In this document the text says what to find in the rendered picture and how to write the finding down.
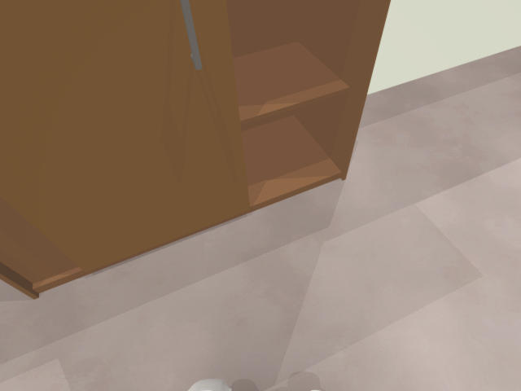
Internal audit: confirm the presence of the wardrobe door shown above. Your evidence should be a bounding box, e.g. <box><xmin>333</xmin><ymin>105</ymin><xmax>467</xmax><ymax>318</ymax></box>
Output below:
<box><xmin>0</xmin><ymin>196</ymin><xmax>78</xmax><ymax>283</ymax></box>
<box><xmin>0</xmin><ymin>0</ymin><xmax>251</xmax><ymax>272</ymax></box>

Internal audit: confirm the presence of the handle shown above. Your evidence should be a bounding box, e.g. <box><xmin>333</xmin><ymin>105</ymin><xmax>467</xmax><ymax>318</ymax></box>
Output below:
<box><xmin>180</xmin><ymin>0</ymin><xmax>203</xmax><ymax>70</ymax></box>

